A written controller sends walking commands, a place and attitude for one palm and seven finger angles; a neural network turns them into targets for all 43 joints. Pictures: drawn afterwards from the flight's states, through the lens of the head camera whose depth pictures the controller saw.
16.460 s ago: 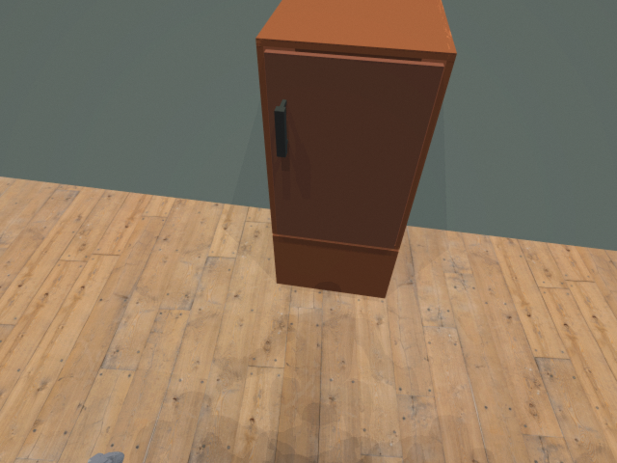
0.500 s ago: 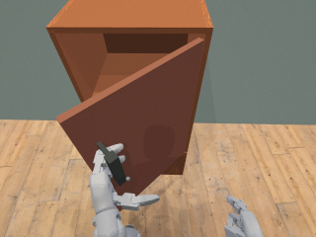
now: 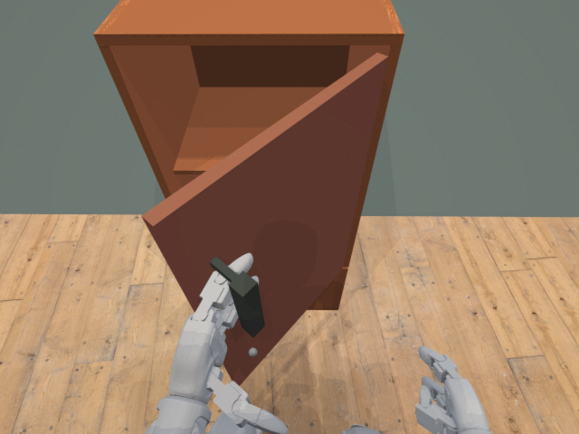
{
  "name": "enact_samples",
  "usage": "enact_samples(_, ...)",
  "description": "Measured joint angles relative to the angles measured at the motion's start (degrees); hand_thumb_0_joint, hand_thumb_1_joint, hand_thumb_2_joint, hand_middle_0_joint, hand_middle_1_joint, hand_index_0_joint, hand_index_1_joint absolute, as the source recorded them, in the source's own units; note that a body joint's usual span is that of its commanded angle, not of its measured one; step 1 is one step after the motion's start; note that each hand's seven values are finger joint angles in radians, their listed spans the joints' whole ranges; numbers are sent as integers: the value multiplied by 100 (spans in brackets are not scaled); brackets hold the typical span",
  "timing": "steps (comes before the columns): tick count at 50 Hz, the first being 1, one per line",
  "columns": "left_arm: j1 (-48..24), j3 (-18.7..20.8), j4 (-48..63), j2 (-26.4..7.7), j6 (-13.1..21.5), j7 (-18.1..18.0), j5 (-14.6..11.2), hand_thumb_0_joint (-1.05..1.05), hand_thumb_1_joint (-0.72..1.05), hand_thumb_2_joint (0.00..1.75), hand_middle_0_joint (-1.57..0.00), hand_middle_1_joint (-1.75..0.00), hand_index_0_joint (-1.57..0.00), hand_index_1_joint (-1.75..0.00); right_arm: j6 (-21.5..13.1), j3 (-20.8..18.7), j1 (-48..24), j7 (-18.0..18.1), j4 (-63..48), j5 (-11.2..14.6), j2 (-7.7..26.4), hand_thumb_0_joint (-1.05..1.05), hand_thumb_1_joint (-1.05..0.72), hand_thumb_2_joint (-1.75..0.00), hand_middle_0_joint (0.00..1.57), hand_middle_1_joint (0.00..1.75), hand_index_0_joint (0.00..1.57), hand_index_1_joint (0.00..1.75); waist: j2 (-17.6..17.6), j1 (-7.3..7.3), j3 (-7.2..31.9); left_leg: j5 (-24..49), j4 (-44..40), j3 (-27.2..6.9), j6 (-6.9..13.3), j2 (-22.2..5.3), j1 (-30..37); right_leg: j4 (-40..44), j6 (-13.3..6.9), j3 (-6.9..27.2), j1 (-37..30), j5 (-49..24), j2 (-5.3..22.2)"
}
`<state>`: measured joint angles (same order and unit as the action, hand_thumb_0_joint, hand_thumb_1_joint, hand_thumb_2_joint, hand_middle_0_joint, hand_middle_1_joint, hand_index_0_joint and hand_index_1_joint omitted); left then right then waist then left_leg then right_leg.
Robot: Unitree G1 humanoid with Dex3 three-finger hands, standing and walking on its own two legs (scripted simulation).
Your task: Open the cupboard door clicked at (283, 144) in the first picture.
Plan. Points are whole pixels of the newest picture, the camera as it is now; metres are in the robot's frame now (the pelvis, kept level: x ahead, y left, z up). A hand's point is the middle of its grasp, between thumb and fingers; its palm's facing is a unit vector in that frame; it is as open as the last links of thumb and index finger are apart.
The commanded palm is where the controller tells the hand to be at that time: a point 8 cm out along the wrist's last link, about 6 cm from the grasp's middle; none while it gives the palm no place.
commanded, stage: slide the hand sideways off the handle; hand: left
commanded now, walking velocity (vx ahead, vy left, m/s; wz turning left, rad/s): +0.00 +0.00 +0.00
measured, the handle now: (237, 297) +0.28 +0.08 +0.06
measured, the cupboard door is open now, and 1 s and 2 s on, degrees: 50 48 48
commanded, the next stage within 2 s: draw the hand back to the body in 0.98 s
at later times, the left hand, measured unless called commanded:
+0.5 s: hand (228, 373) +0.19 +0.08 +0.06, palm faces -0.03 -1.00 +0.03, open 16.0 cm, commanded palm +0.16 +0.14 +0.06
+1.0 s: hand (173, 420) +0.15 +0.13 +0.06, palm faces +0.03 -1.00 -0.01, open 16.3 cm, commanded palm +0.11 +0.19 +0.06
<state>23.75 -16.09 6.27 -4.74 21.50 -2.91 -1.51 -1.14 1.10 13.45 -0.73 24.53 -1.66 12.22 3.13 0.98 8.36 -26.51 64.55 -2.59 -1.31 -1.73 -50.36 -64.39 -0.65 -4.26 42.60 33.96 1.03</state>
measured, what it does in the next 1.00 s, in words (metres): stands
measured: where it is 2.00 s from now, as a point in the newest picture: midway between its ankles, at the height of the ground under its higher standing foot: outside the picture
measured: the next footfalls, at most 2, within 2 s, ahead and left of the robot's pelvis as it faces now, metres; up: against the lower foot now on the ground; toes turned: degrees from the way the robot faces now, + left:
none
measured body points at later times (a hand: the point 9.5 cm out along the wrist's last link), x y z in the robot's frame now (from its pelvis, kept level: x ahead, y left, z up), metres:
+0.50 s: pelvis +0.00 +0.01 -0.01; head +0.04 +0.00 +0.44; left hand +0.19 +0.14 +0.06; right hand +0.18 -0.21 -0.07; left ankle +0.05 +0.13 -0.65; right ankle -0.02 -0.11 -0.65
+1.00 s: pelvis +0.00 -0.01 -0.02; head +0.04 -0.02 +0.43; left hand +0.14 +0.19 +0.06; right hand +0.20 -0.23 -0.09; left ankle +0.05 +0.13 -0.65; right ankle -0.02 -0.11 -0.65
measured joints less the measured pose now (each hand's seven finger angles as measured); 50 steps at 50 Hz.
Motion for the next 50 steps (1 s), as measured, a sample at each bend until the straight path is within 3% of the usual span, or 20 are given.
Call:
enact_samples(3, 73, 19, 34, 212, -15, -126, -68, -1, -51, 30, -19, -34, -18, -35, -1, -8, 66, 22, -89, 27, 15, 1, -91, -89, 20, 30, 20, 30, -4, 12, -29, 1, 41, 60, 37, -5, -41, -43, 39, 62, 62, -22, 4)
enact_samples(7, 53, -41, 95, 341, -54, -439, 214, -1, -51, 30, -17, -32, -20, -34, 47, 3, 133, -29, -192, 5, -34, 1, -91, -89, 20, 30, 20, 30, -80, 31, 19, -2, 133, 115, 65, -2, -185, -164, 64, 121, 236, -17, 16)
enact_samples(14, 293, -22, 341, 157, -178, -525, 362, -1, -50, 30, -18, -31, -19, -32, 194, 79, 161, -68, -326, 22, -136, 1, -90, -89, 20, 30, 20, 30, -110, 30, 32, -30, 200, 141, 81, -26, -213, -217, 72, 153, 273, -11, -6)
enact_samples(33, 1407, 485, 984, -131, 132, 71, -105, -1, -50, 30, -19, -32, -22, -33, 118, -36, 54, 12, -426, 87, -105, 1, -90, -89, 20, 30, 20, 30, -102, -87, 80, -155, 349, 39, -6, -57, -339, -360, -4, 65, 368, 139, -51)
enact_samples(45, 1938, 1317, 1055, -298, 361, 758, -763, -1, -50, 30, -17, -31, -19, -32, 119, -197, -17, 208, -274, 189, -107, 1, -91, -89, 20, 30, 20, 30, -76, -202, 140, -201, 476, -78, -91, -71, -433, -498, -73, -39, 430, 228, -81)
enact_samples(50, 2036, 1436, 1082, -352, 460, 1131, -1005, -1, -50, 30, -15, -30, -17, -31, 46, -223, -37, 291, -242, 223, -35, 1, -91, -89, 20, 30, 20, 30, -19, -241, 162, -206, 591, -127, -77, -51, -546, -589, -63, -84, 508, 244, -69)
